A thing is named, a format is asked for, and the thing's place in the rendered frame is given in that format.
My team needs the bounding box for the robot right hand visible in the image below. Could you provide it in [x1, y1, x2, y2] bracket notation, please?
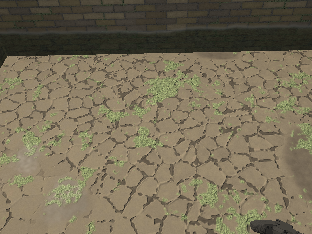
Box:
[250, 219, 305, 234]

